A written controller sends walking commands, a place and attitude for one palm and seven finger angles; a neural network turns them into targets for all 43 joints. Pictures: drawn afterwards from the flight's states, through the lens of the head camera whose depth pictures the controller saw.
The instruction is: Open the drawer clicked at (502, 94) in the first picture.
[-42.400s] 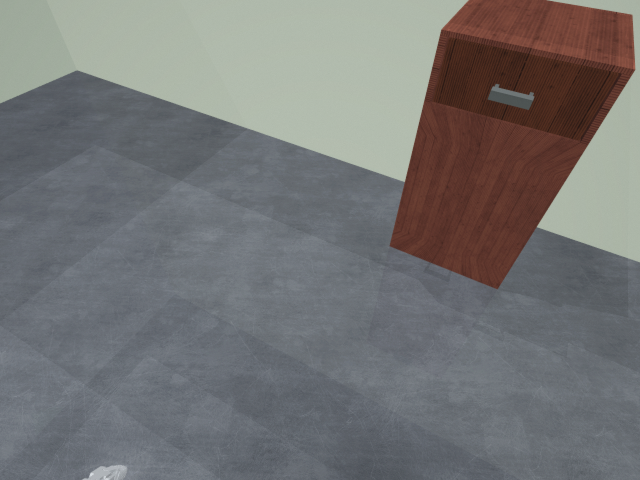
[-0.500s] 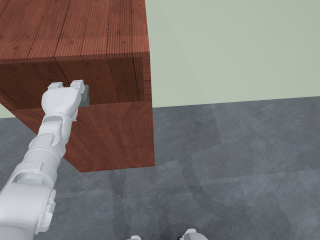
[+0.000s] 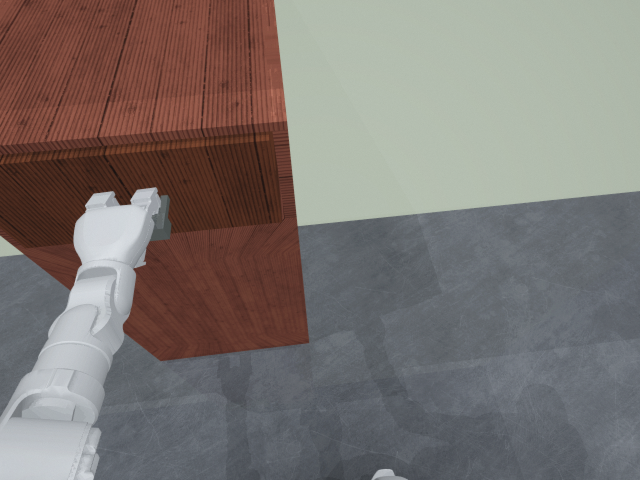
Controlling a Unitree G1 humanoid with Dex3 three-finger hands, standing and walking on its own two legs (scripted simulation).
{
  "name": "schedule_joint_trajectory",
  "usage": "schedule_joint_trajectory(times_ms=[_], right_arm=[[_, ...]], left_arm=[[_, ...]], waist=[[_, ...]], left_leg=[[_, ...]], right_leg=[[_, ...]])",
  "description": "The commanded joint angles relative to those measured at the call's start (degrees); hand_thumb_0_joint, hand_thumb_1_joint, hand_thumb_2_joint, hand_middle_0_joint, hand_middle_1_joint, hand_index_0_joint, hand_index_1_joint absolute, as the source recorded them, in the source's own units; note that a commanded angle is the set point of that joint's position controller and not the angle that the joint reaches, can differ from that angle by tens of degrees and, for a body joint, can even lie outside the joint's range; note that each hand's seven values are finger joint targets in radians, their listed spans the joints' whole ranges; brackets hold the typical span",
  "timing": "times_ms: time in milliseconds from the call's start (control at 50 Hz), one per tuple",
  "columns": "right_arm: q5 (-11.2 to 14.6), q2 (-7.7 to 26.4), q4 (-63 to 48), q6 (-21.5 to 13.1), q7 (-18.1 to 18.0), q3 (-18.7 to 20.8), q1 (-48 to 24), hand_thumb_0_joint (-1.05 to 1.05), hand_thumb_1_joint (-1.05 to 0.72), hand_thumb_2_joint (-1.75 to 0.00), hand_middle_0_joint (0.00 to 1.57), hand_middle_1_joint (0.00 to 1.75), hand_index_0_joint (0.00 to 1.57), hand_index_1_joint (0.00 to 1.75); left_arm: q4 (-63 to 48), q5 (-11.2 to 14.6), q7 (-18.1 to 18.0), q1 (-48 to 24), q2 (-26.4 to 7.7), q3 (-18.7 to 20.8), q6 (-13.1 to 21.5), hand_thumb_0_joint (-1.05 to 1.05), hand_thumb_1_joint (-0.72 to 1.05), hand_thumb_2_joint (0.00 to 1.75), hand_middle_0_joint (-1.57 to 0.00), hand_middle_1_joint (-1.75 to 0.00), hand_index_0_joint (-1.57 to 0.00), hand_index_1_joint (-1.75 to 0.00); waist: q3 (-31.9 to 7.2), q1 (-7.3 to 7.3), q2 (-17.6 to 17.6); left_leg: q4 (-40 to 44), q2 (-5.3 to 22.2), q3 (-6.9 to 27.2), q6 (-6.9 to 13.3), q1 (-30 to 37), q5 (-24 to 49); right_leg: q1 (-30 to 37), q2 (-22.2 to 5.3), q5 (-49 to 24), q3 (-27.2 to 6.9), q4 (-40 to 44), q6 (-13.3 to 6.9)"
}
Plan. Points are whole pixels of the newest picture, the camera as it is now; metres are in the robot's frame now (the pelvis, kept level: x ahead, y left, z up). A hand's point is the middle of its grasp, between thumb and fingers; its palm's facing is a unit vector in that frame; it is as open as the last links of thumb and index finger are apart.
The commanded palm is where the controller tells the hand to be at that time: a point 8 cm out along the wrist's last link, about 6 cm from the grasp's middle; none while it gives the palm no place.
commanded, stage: pull the drawer open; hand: left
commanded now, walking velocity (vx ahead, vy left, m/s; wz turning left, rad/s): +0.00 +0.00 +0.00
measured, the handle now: (130, 217) +0.46 +0.27 +0.03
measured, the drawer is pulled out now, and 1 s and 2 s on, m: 0.01 0.14 0.30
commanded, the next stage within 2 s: open the thumb to release the handle in 1.88 s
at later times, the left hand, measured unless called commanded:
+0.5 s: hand (130, 276) +0.37 +0.26 +0.00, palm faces -0.04 +0.00 -1.00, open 5.8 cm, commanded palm +0.34 +0.25 +0.06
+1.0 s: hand (121, 347) +0.28 +0.25 +0.00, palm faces +0.00 -0.04 -1.00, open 5.8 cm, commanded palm +0.24 +0.24 +0.06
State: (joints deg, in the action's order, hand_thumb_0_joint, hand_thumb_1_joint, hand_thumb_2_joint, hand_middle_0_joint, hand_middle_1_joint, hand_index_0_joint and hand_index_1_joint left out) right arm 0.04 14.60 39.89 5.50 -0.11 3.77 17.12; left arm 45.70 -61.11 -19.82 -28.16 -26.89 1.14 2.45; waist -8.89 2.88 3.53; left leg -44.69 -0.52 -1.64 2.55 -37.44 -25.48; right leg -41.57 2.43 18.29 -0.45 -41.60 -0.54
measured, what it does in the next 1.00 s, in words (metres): stands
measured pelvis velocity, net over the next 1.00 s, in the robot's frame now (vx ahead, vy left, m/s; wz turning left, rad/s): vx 0.01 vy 0.00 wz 0.01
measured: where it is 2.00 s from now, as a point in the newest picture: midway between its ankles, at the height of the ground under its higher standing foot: outside the picture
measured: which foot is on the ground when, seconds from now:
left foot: down 0.00-1.00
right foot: down 0.00-1.00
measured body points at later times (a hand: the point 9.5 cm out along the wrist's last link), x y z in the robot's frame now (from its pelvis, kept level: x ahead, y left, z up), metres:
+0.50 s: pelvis -0.01 +0.00 +0.00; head +0.06 -0.01 +0.45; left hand +0.37 +0.26 +0.06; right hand +0.12 -0.25 -0.13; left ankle -0.05 +0.09 -0.71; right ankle +0.01 -0.12 -0.71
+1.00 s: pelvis +0.01 +0.00 +0.01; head +0.05 -0.02 +0.46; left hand +0.27 +0.24 +0.06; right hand +0.17 -0.25 -0.11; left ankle -0.05 +0.09 -0.71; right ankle +0.01 -0.12 -0.71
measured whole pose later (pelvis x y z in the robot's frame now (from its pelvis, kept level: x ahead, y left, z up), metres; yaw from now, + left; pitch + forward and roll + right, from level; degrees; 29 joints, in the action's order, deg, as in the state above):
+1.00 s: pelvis +0.01 +0.00 +0.01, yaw +1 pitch +11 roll -1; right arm 0.0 14.3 36.9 3.5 -0.9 2.7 9.4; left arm 14.8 -60.3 -22.7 4.0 -21.0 -4.2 -4.1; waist -7.2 -1.3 3.6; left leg -40.3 -1.1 -1.2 2.1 -26.8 -24.7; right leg -31.7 1.9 18.8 -0.3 -39.2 -0.9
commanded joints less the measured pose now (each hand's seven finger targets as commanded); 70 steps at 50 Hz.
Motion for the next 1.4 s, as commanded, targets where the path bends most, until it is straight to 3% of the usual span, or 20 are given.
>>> schedule_joint_trajectory(times_ms=[0,80,120,140,160,220,280,340,420,440,580,640,680,700,760,820,840,880,1000,1380], right_arm=[[0.0,8.1,-6.2,-2.0,-0.6,2.8,1.1,0.00,-0.90,-0.90,0.20,0.30,0.20,0.30],[0.0,8.4,-6.7,-2.1,-0.9,2.5,-1.0,0.00,-0.90,-0.90,0.20,0.30,0.20,0.30],[0.2,7.8,-6.8,-2.4,-0.9,2.6,-1.5,0.00,-0.90,-0.90,0.20,0.30,0.20,0.30],[0.2,8.5,-5.3,-2.4,-1.3,2.2,-1.2,0.00,-0.90,-0.90,0.20,0.30,0.20,0.30],[0.0,8.5,-4.4,-2.5,-1.6,2.2,-0.4,0.00,-0.90,-0.90,0.20,0.30,0.20,0.30],[-0.2,8.1,-4.5,-2.6,-1.7,2.1,-0.9,0.00,-0.90,-0.90,0.20,0.30,0.20,0.30],[-0.4,7.7,-4.6,-2.5,-1.9,2.2,-1.1,0.00,-0.90,-0.90,0.20,0.30,0.20,0.30],[-0.3,7.4,-4.5,-2.4,-2.1,1.9,-1.4,0.00,-0.90,-0.90,0.20,0.30,0.20,0.30],[-0.1,7.4,-4.8,-2.6,-2.6,1.7,-1.4,0.00,-0.90,-0.90,0.20,0.30,0.20,0.30],[-0.2,7.2,-5.1,-2.7,-2.6,1.6,-1.7,0.00,-0.90,-0.90,0.20,0.30,0.20,0.30],[0.2,6.9,-8.2,-3.0,-1.9,1.9,-3.4,0.00,-0.90,-0.90,0.20,0.30,0.20,0.30],[0.4,6.6,-9.4,-3.5,-1.5,1.9,-4.9,0.00,-0.90,-0.90,0.20,0.30,0.20,0.30],[0.4,7.0,-9.9,-3.5,-1.4,1.9,-5.9,0.00,-0.90,-0.90,0.20,0.30,0.20,0.30],[0.4,6.8,-10.2,-3.8,-1.3,1.6,-6.4,0.00,-0.90,-0.90,0.20,0.30,0.20,0.30],[0.4,7.0,-10.1,-4.3,-1.2,1.8,-7.5,0.00,-0.90,-0.90,0.20,0.30,0.20,0.30],[0.2,6.9,-10.3,-4.3,-1.2,1.5,-9.0,0.00,-0.90,-0.90,0.20,0.30,0.20,0.30],[0.0,6.8,-10.4,-4.6,-1.3,1.3,-9.6,0.00,-0.90,-0.90,0.20,0.30,0.20,0.30],[0.0,6.9,-10.4,-4.4,-1.5,1.4,-10.6,0.00,-0.90,-0.90,0.20,0.30,0.20,0.30],[-0.4,5.5,-11.7,-5.1,-1.4,0.4,-14.1,0.00,-0.90,-0.90,0.20,0.30,0.20,0.30],[-1.9,3.5,-14.5,-6.1,0.5,-1.3,-18.0,0.00,-0.90,-0.90,0.20,0.30,0.20,0.30]], left_arm=[[-16.7,1.9,-3.2,-6.9,-9.2,2.9,0.6,0.00,0.90,0.90,-0.40,-1.35,-0.40,-1.35],[-21.8,2.1,-3.6,-3.3,-11.6,5.4,-1.0,0.00,0.90,0.90,-0.40,-1.35,-0.40,-1.35],[-23.2,1.8,-4.0,-1.4,-8.0,2.9,-2.0,0.00,0.90,0.90,-0.40,-1.35,-0.40,-1.35],[-21.0,0.8,-4.3,-11.2,-8.5,1.3,-2.5,0.00,0.90,0.90,-0.40,-1.35,-0.40,-1.35],[-18.9,0.1,-4.7,-16.9,-9.2,1.4,-2.6,0.00,0.90,0.90,-0.40,-1.35,-0.40,-1.35],[-17.0,-0.7,-5.0,-14.9,-10.0,2.1,-3.3,0.00,0.90,0.90,-0.40,-1.35,-0.40,-1.35],[-17.9,-1.3,-4.7,-18.6,-8.1,-0.4,-3.3,0.00,0.90,0.90,-0.40,-1.35,-0.40,-1.35],[-14.4,-1.1,-4.2,-18.3,-8.3,-0.1,-3.4,0.00,0.90,0.90,-0.40,-1.35,-0.40,-1.35],[-12.8,-0.5,-3.5,-20.1,-9.1,0.2,-2.1,0.00,0.90,0.90,-0.40,-1.35,-0.40,-1.35],[-12.8,-0.7,-3.4,-21.0,-7.2,-1.6,-1.8,0.00,0.90,0.90,-0.40,-1.35,-0.40,-1.35],[-19.3,1.3,-2.5,-2.6,-5.7,0.4,-0.5,0.00,0.90,0.90,-0.40,-1.35,-0.40,-1.35],[-25.3,2.4,-2.7,5.6,-3.3,-0.6,-0.9,0.00,0.90,0.90,-0.40,-1.35,-0.40,-1.35],[-27.9,2.9,-3.0,11.9,-5.4,2.2,-1.7,0.00,0.90,0.90,-0.40,-1.35,-0.40,-1.35],[-30.3,3.0,-3.3,13.1,-3.1,0.2,-2.1,0.00,0.90,0.90,-0.40,-1.35,-0.40,-1.35],[-35.3,2.8,-4.2,15.4,-2.7,0.0,-3.5,0.00,0.90,0.90,-0.40,-1.35,-0.40,-1.35],[-38.0,2.5,-5.1,20.0,-3.8,1.4,-5.4,0.00,0.90,0.90,-0.40,-1.35,-0.40,-1.35],[-39.1,2.2,-5.2,20.0,-1.9,-0.4,-5.9,0.00,0.90,0.90,-0.40,-1.35,-0.40,-1.35],[-41.3,2.2,-5.5,22.0,-4.1,1.9,-6.4,0.00,0.90,0.90,-0.40,-1.35,-0.40,-1.35],[-46.1,1.7,-5.4,29.7,-0.2,-1.1,-7.7,0.00,0.90,0.90,-0.40,-1.35,-0.40,-1.35],[-63.2,0.9,-5.9,56.3,1.0,-0.5,-3.9,0.00,0.90,0.90,-0.40,-1.35,-0.40,-1.35]], waist=[[-22.7,-2.56,-0.4],[-21.9,-3.18,-0.3],[-20.3,-2.74,0.3],[-16.2,0.08,-0.4],[-14.9,0.87,0.0],[-16.4,-0.89,1.0],[-19.7,-0.79,4.3],[-19.6,-0.93,0.4],[-19.0,-1.06,-0.5],[-18.8,-0.58,-0.4],[-21.5,-4.22,-0.6],[-19.5,-4.64,-1.1],[-18.6,-5.33,-2.3],[-17.2,-4.71,-2.7],[-15.4,-4.23,-1.3],[-14.2,-4.74,-0.5],[-13.7,-4.47,-0.9],[-14.4,-5.21,0.1],[-12.2,-6.23,-0.9],[-8.0,-8.54,-0.3]], left_leg=[[3.4,0.8,2.1,-1.8,13.5,41.1],[4.4,0.6,2.0,-1.9,13.6,40.3],[4.6,1.1,2.5,-2.5,15.7,42.1],[4.5,1.2,3.0,-2.7,15.0,38.9],[4.5,1.2,3.1,-2.7,14.5,35.4],[4.8,0.5,2.6,-2.7,15.0,33.5],[4.2,0.5,3.1,-3.7,17.4,36.8],[4.0,0.2,2.8,-3.2,15.7,34.1],[4.5,-0.4,2.6,-2.4,13.7,29.9],[4.5,-0.4,2.5,-2.3,13.6,29.3],[5.0,-0.2,2.3,-2.3,13.9,34.8],[5.6,0.3,1.9,-2.1,14.5,35.0],[6.2,0.3,2.1,-2.2,13.6,35.1],[6.6,0.5,2.2,-2.2,13.8,34.7],[7.1,0.8,2.3,-2.5,15.6,34.3],[7.7,0.8,2.4,-2.9,16.2,34.2],[7.7,0.8,2.3,-2.8,16.4,33.5],[8.1,0.7,2.2,-3.1,17.4,34.5],[8.3,0.6,2.4,-3.3,18.9,34.8],[6.8,-0.3,2.5,-3.6,19.1,32.9]], right_leg=[[18.8,0.2,-27.5,1.1,1.2,-1.4],[20.9,0.0,-28.3,0.8,1.7,-1.6],[19.1,0.1,-26.8,1.5,1.8,-1.5],[15.2,0.1,-24.0,2.1,2.1,-1.3],[13.0,0.1,-20.9,2.4,2.0,-1.3],[13.9,0.1,-19.2,2.3,2.0,-1.8],[13.3,0.0,-19.7,2.3,1.5,-2.1],[14.3,0.0,-19.8,2.3,1.5,-1.9],[15.4,-0.2,-19.1,1.9,1.6,-2.0],[14.7,-0.2,-18.8,1.9,1.9,-1.8],[20.4,-0.1,-23.2,1.2,2.0,-2.1],[20.6,-0.1,-23.2,1.1,2.7,-1.9],[22.2,0.0,-23.8,0.9,2.9,-2.0],[21.4,-0.1,-23.5,1.2,3.0,-1.9],[20.3,0.0,-22.0,1.2,3.5,-1.9],[20.9,-0.1,-21.9,1.1,3.7,-2.0],[20.4,-0.2,-21.3,1.3,3.8,-1.9],[21.7,-0.1,-22.0,0.9,3.9,-2.2],[21.5,-0.4,-21.5,1.2,3.9,-1.9],[20.8,0.3,-21.7,-1.3,2.9,-2.4]])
